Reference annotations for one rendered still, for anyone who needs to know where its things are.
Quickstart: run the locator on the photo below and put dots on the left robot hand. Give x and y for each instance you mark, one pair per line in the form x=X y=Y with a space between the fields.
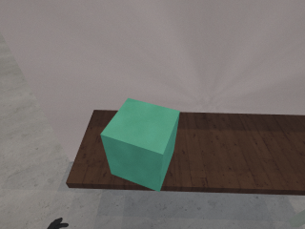
x=57 y=224

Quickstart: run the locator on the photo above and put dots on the carton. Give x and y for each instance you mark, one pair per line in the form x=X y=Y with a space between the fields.
x=139 y=142

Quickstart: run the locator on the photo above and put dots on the table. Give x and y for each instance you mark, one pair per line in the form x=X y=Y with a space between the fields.
x=262 y=154

